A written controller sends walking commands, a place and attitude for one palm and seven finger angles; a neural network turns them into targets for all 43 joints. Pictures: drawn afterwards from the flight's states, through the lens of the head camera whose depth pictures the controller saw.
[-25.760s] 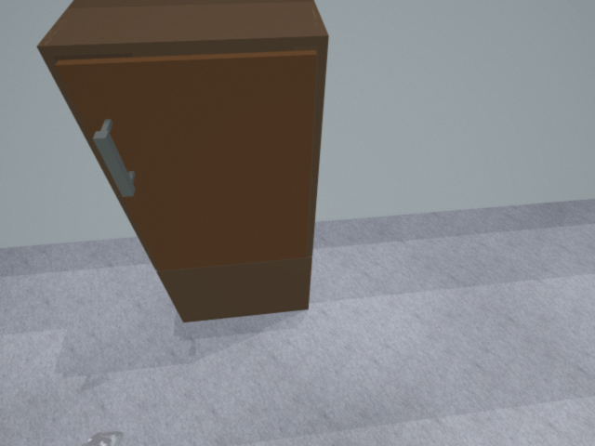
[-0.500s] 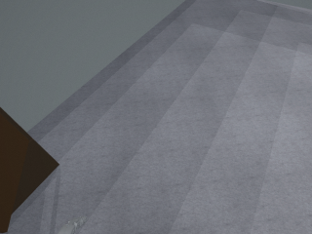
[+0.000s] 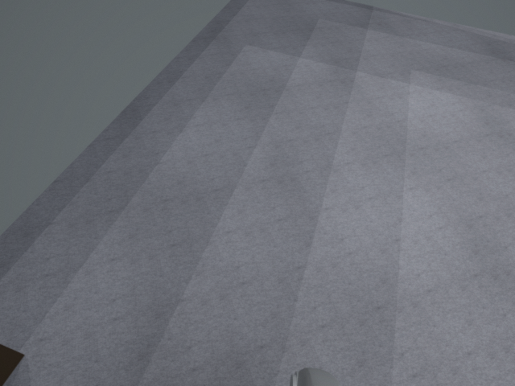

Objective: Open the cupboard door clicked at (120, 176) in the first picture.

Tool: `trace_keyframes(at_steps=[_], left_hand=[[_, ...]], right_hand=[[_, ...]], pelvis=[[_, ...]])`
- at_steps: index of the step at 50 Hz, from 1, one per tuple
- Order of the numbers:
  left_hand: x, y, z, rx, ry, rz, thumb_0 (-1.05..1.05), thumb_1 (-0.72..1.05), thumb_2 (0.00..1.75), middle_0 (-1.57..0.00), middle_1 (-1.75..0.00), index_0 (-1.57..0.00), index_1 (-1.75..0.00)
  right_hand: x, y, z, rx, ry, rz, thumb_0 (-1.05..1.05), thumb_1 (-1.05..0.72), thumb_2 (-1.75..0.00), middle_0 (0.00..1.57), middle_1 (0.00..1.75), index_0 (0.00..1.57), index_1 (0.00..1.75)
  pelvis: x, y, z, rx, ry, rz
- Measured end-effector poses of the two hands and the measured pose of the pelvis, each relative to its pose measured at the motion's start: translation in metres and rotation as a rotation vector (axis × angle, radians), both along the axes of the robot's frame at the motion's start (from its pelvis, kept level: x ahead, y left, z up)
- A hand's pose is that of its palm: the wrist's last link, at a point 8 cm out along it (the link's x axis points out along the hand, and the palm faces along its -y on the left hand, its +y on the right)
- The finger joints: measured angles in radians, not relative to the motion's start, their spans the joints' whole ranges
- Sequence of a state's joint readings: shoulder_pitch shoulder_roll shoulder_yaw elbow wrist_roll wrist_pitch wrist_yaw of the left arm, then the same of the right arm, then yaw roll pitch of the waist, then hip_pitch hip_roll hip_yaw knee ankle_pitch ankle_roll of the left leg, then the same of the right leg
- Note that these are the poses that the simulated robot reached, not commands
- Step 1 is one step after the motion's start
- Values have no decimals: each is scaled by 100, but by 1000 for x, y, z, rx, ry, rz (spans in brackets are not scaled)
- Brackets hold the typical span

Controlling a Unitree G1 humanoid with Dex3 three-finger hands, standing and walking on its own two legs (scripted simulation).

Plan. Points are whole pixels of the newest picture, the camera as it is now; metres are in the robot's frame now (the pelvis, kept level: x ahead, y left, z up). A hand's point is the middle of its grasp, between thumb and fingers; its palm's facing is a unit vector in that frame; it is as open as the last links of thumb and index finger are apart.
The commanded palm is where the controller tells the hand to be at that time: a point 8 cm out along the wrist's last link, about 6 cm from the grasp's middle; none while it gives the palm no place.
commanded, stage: walk to a spot facing it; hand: left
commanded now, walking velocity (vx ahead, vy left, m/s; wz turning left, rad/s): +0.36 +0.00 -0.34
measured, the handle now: out of the picture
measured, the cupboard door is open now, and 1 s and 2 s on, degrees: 43 43 43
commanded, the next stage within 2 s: turn to face it in 0.80 s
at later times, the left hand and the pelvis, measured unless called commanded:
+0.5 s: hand (210, 287) +0.31 +0.11 -0.16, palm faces -0.08 -0.97 -0.22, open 7.1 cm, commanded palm none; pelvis +0.23 -0.07 +0.00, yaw -6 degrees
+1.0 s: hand (234, 193) +0.56 +0.09 -0.16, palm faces -0.18 -0.96 -0.20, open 7.3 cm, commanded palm none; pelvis +0.46 -0.09 +0.00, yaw -11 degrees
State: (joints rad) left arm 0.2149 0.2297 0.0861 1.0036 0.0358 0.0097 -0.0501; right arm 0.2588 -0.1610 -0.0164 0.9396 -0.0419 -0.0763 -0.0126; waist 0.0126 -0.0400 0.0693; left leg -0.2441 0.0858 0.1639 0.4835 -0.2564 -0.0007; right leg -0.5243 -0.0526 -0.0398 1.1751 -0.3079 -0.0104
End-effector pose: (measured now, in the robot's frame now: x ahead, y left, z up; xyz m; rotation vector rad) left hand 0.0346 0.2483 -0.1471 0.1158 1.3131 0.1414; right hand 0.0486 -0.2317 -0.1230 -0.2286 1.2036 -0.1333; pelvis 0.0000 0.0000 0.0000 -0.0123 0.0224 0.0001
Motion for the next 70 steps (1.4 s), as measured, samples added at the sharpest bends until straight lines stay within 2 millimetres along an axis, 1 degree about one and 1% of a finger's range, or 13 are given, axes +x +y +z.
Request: trace_keyframes(at_steps=[9, 12, 14, 16, 20, 32, 35, 40, 50, 55, 58, 62, 70], left_hand=[[198, -45, 22, 19, -197, -214, 0, 92, 90, -19, -30, -19, -30], [256, -70, 18, 34, -274, -259, 0, 91, 90, -19, -30, -19, -30], [276, -82, 17, 40, -308, -251, 0, 91, 90, -19, -30, -20, -30], [282, -91, 18, 37, -288, -236, 0, 91, 90, -19, -30, -20, -30], [273, -103, 16, 21, -173, -204, -1, 92, 90, -20, -30, -20, -30], [266, -76, -4, 21, 105, -70, -1, 94, 90, -20, -30, -20, -30], [274, -72, -17, 1, 189, -65, -1, 93, 90, -20, -30, -20, -30], [339, -74, -12, -9, 165, -103, 0, 92, 90, -20, -30, -20, -30], [526, -109, 13, 37, -60, -234, 1, 94, 90, -19, -30, -20, -30], [591, -138, 8, 72, -165, -242, 0, 93, 90, -19, -30, -20, -30], [605, -150, 11, 58, -192, -206, 0, 92, 90, -19, -30, -20, -30], [604, -159, 7, 21, -175, -138, 0, 92, 89, -20, -30, -20, -30], [599, -124, -23, -4, -138, 0, -1, 93, 89, -20, -30, -20, -30]], right_hand=[[-63, -6, -13, 75, 315, -227, 1, -91, -90, 20, 30, 21, 30], [-68, -14, -25, 107, 407, -275, 1, -91, -90, 20, 30, 21, 30], [-57, -22, -30, 118, 443, -294, 1, -90, -90, 20, 30, 21, 30], [-29, -32, -30, 114, 424, -300, 1, -91, -90, 20, 30, 20, 30], [54, -54, -23, 94, 283, -287, 1, -91, -90, 19, 30, 20, 30], [324, -73, -9, 49, -70, -118, 1, -91, -90, 19, 30, 20, 30], [375, -71, -12, 16, -155, -100, 1, -91, -90, 19, 30, 20, 30], [390, -65, -9, 15, -123, -142, 0, -91, -90, 19, 30, 20, 30], [338, -78, -18, 67, 192, -307, 0, -93, -90, 20, 30, 21, 30], [332, -87, -38, 124, 356, -326, 1, -92, -90, 20, 30, 20, 30], [356, -96, -35, 120, 379, -298, 1, -91, -90, 19, 30, 20, 30], [417, -111, -25, 89, 295, -235, 1, -91, -90, 19, 30, 20, 30], [552, -121, -19, -14, 47, -51, 1, -91, -90, 19, 30, 20, 30]], pelvis=[[81, -21, -2, 20, 5, -75], [114, -40, -17, 35, -4, -81], [130, -50, -20, 30, -19, -89], [146, -56, -15, 23, -27, -90], [181, -66, -2, 20, -19, -101], [305, -64, -6, -5, -19, -115], [339, -55, -19, -11, -29, -141], [380, -54, -10, 8, -35, -167], [458, -86, 1, 20, -28, -196], [495, -116, -17, 29, -26, -143], [507, -120, -12, 20, -30, -97], [523, -123, -6, 19, -22, -43], [550, -107, -23, -16, -8, 52]])
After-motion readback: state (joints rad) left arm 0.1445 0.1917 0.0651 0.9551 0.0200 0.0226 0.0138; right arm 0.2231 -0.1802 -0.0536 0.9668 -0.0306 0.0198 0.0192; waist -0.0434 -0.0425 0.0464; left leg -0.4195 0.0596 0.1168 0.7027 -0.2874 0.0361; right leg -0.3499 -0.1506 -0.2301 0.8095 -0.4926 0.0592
